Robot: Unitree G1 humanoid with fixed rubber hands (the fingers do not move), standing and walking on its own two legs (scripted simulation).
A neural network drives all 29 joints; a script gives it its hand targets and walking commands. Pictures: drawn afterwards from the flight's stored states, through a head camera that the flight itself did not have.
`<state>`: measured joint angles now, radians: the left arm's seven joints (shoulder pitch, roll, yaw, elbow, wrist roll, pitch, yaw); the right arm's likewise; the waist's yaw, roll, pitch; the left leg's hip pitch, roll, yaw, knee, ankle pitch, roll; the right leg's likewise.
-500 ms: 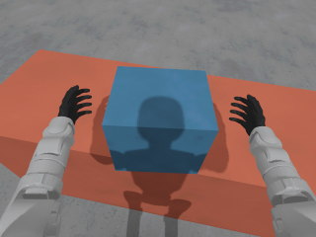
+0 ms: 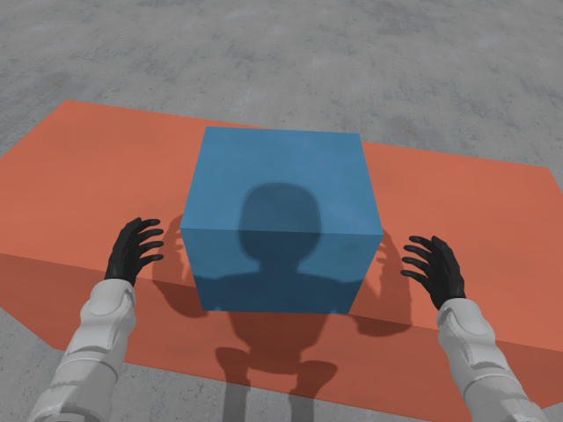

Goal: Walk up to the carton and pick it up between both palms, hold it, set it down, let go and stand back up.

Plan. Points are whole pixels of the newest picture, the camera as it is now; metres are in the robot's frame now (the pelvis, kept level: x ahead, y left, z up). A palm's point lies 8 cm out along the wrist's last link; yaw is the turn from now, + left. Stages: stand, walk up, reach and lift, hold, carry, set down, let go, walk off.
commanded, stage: set down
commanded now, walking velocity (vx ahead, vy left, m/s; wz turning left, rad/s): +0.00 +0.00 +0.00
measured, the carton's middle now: (279, 223) +0.46 +0.03 -0.01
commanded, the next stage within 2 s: let go in 1.54 s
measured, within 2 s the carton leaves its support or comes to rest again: neither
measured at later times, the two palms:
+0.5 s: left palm (122, 341) +0.24 +0.25 -0.04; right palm (445, 360) +0.24 -0.23 -0.04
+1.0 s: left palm (121, 369) +0.21 +0.25 -0.07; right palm (434, 394) +0.20 -0.21 -0.06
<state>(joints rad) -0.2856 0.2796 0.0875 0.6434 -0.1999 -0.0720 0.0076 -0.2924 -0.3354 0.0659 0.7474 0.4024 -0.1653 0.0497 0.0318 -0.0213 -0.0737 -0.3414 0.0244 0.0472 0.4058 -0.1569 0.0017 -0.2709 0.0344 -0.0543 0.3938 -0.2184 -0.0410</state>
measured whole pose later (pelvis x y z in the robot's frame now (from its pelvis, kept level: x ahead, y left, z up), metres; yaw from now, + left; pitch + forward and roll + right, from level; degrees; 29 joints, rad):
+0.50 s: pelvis +0.01 +0.01 -0.01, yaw +0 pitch +3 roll +0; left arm -0.01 0.25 0.01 0.70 -0.19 -0.35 0.04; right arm -0.05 -0.28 0.07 0.86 0.35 -0.43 0.09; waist 0.02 -0.03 -0.02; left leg -0.32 0.02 0.05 0.51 -0.23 0.01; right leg -0.25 0.02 -0.05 0.49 -0.29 -0.04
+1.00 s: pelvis +0.03 +0.01 +0.00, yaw -1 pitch -1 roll +0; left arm 0.16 0.23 0.04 0.59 -0.07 -0.11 0.01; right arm 0.13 -0.20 0.04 0.75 0.15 -0.31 0.04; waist 0.02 -0.04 0.02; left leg -0.15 0.01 0.07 0.39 -0.22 0.01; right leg -0.08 0.02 -0.02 0.37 -0.26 -0.03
